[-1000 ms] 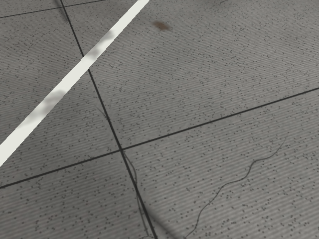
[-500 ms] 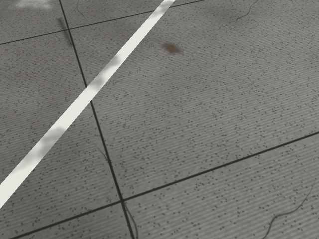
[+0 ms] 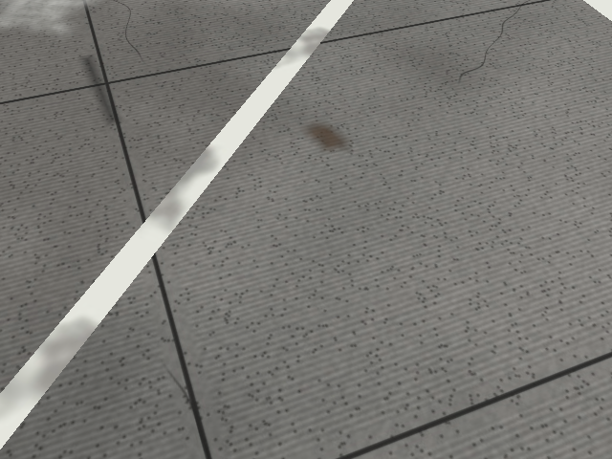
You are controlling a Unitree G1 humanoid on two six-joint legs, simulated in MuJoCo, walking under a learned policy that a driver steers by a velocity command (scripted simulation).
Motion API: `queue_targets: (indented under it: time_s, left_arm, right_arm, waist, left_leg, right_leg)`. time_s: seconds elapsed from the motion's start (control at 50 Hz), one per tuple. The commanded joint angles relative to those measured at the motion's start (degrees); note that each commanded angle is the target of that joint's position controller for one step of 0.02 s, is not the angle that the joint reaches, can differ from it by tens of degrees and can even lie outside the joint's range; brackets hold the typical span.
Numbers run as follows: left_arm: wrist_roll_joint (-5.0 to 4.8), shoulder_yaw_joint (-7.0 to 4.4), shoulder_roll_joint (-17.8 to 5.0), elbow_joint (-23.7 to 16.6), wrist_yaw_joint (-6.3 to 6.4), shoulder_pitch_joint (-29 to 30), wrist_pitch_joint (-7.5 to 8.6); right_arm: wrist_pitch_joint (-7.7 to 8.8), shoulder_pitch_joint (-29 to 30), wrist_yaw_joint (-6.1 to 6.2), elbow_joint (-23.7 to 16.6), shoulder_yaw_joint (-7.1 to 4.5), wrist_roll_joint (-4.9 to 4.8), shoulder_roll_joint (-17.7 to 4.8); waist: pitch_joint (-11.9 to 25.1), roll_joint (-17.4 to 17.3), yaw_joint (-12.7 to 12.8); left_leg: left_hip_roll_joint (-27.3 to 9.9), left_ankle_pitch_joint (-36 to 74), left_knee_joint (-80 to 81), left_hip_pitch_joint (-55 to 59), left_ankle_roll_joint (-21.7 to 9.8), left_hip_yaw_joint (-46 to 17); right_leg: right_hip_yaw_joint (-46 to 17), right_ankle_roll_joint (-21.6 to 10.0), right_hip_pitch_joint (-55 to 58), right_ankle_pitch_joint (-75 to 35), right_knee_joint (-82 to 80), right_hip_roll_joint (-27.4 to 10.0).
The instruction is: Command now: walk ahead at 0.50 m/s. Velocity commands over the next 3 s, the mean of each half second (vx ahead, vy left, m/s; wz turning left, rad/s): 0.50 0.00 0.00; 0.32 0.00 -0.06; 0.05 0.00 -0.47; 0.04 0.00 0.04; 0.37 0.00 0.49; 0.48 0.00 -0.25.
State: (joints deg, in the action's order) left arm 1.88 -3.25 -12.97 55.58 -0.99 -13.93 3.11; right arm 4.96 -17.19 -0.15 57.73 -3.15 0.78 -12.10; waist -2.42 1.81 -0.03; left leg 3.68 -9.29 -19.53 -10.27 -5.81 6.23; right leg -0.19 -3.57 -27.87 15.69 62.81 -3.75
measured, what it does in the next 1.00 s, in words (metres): walks ahead: right foot, then left foot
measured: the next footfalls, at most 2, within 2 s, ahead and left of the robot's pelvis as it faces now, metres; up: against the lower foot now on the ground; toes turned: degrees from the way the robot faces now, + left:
right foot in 0.36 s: +0.36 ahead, -0.12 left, +0.00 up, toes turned -4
left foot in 0.86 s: +0.62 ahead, +0.05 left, +0.00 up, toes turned +4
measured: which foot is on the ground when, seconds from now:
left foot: down 0.00-0.38, up 0.40-0.84, down 0.86-1.00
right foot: up 0.00-0.34, down 0.36-0.88, up 0.90-1.00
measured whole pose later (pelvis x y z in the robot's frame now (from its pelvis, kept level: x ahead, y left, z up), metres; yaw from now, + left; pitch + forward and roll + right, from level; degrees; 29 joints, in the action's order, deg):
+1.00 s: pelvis +0.49 -0.02 -0.01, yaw -3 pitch +0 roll -1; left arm 0.8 -2.4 -10.6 58.9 1.4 -17.4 1.6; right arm 3.5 -8.1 1.3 54.0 -1.7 0.6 -10.5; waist -4.9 1.3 2.0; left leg 0.3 -6.4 -26.8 -20.3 -4.9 7.6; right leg 0.4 -2.0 -18.3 29.1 61.6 1.6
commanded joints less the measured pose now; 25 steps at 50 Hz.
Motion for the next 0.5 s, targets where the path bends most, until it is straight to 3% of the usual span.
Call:
queue_targets:
  time_s: [0.02,0.12,0.24,0.3,0.32,0.34,0.36,0.38,0.4,0.42,0.44,0.46,0.5]
  left_arm:
    - [0.38,-0.28,-1.7,-1.9,-0.62,-2.0,-1.10]
    - [-0.36,0.30,-1.6,-5.9,-0.84,9.3,-0.99]
    - [-0.58,0.79,-1.9,-9.1,-0.65,17.2,-0.35]
    - [-0.60,0.29,-2.9,-9.1,-0.34,14.7,0.40]
    - [-0.53,-0.19,-3.7,-7.7,0.03,10.1,0.72]
    - [-0.22,-0.86,-4.5,-4.7,0.48,1.3,1.24]
    - [0.98,-2.01,-7.6,-1.8,1.11,-9.2,1.82]
    - [2.11,-3.78,-14.4,-1.1,1.39,-15.9,1.82]
    - [-0.08,-3.63,-13.3,-1.3,0.77,-12.3,0.88]
    - [-1.14,-2.87,-10.6,-2.3,0.61,-5.3,0.65]
    - [-1.17,-1.75,-6.5,-3.0,0.36,-1.4,0.96]
    - [-1.09,-1.11,-4.4,-2.7,0.42,0.2,1.32]
    - [-1.22,-0.34,-2.5,-1.2,0.81,-0.5,2.08]
  right_arm:
    - [1.35,-3.3,0.21,-1.1,-0.78,-0.29,-6.0]
    - [1.09,-7.8,0.15,0.0,-0.30,-0.29,-5.6]
    - [0.78,-12.7,0.76,2.0,-0.25,0.38,-6.0]
    - [0.54,-10.9,1.24,2.2,-0.60,0.71,-7.2]
    - [0.44,-10.0,1.30,2.2,-0.77,0.77,-7.7]
    - [0.17,-8.8,1.18,2.1,-0.78,0.53,-7.9]
    - [0.19,-8.4,1.03,1.0,-0.31,0.07,-6.7]
    - [0.23,-13.8,0.31,-0.9,0.85,-2.35,-1.3]
    - [0.19,-12.7,0.33,-0.3,-0.39,-0.97,-5.2]
    - [-0.03,-7.8,0.29,-1.6,-0.90,-0.35,-6.1]
    - [0.26,-4.8,-0.02,-2.3,-0.62,-0.14,-5.2]
    - [-0.03,-4.0,-0.19,-2.3,-0.61,0.13,-4.0]
    - [-1.53,-5.8,-0.86,-1.6,-0.39,1.38,-2.4]
  waist:
    - [-0.6,-4.6,1.6]
    - [-2.9,-4.7,-1.1]
    - [-3.9,-5.8,-3.3]
    - [-2.8,-6.3,-0.9]
    - [-0.4,-6.7,1.1]
    - [4.0,-5.2,5.0]
    - [10.3,-2.7,8.5]
    - [18.8,10.0,7.4]
    - [19.2,7.2,6.2]
    - [9.6,3.2,3.3]
    - [4.2,0.2,2.3]
    - [1.4,0.3,0.5]
    - [0.6,2.0,-1.8]
  left_leg:
    - [-15.6,8.5,13.1,1.9,-6.5,-13.5]
    - [-13.8,13.4,14.0,5.7,-5.6,-9.9]
    - [-15.7,22.4,10.8,14.8,-5.5,-8.2]
    - [-16.9,35.4,5.0,17.4,-4.3,-7.0]
    - [-16.6,43.1,-0.4,17.3,-3.6,-6.3]
    - [-14.7,45.3,-10.4,15.3,-2.5,-4.5]
    - [-12.3,33.6,-24.1,5.4,-1.4,-3.1]
    - [-3.0,2.4,-47.2,-14.8,1.7,0.6]
    - [-0.1,-19.7,-55.4,-22.1,0.8,-7.7]
    - [-4.0,-15.2,-56.5,-25.7,0.3,-9.4]
    - [-6.2,-10.8,-53.3,-25.0,0.3,-9.2]
    - [-7.9,-8.4,-49.6,-22.9,0.5,-8.9]
    - [-9.2,-6.3,-45.6,-18.1,1.7,-8.3]
  right_leg:
    - [0.1,1.6,-6.1,-4.9,-3.0,-2.8]
    - [2.5,3.1,-9.9,-13.2,-16.9,-2.7]
    - [4.4,1.0,-9.1,-13.6,-27.6,-0.2]
    - [5.3,-1.7,-3.0,-7.7,-31.2,2.1]
    - [6.0,-2.8,3.1,-5.8,-32.4,4.0]
    - [7.1,-4.1,13.5,-8.0,-36.3,5.8]
    - [0.8,-6.5,28.9,-7.3,-36.5,0.0]
    - [-26.2,-13.6,46.1,-0.7,-40.4,-17.7]
    - [-38.6,-15.0,44.2,-0.5,-47.4,-19.9]
    - [-28.8,-13.2,35.8,2.8,-47.7,-17.8]
    - [-22.3,-11.5,27.8,0.4,-50.3,-15.3]
    - [-17.1,-9.3,22.7,-2.1,-52.2,-12.4]
    - [-10.7,-7.3,17.4,-7.9,-54.2,-9.0]
Over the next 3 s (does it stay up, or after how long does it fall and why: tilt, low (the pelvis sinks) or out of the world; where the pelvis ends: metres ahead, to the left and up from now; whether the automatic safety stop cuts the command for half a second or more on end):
stays up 0.91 -0.03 -0.01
